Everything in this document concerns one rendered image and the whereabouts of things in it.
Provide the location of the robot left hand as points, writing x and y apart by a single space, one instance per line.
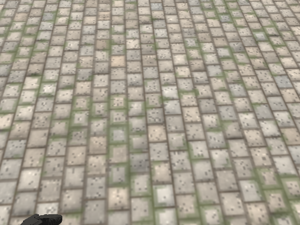
36 219

